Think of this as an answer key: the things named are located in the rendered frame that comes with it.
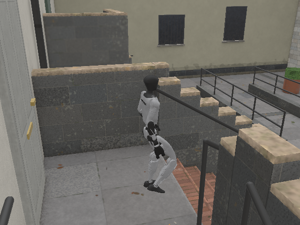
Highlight stairs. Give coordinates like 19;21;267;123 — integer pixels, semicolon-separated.
165;158;216;225

